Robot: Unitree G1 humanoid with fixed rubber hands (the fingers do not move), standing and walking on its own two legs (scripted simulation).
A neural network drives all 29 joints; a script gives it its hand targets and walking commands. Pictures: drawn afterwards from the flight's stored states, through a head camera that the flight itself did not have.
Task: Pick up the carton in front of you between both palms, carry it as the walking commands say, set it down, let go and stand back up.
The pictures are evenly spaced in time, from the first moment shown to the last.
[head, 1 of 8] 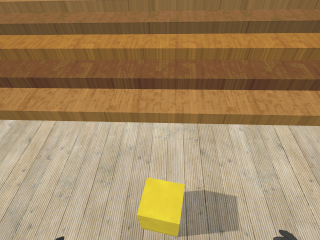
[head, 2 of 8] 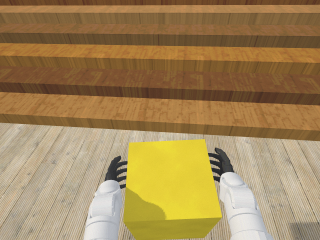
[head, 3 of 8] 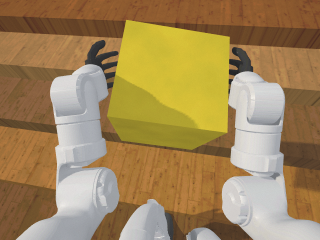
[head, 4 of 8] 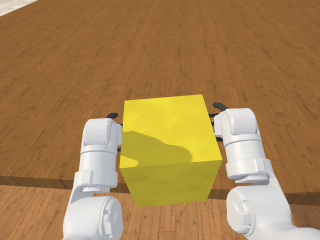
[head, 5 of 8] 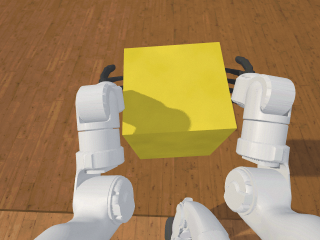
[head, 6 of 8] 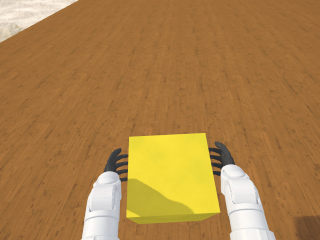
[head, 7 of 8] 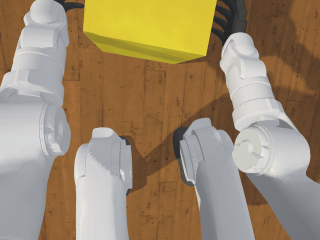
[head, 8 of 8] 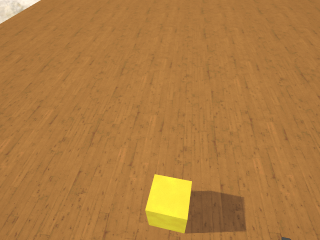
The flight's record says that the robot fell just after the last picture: no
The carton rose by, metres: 1.97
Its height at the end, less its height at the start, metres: +1.20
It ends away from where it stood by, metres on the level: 5.78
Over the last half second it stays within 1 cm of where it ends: yes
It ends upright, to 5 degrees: yes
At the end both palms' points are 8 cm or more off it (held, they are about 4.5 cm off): yes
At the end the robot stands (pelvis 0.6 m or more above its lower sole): yes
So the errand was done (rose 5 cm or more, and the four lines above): yes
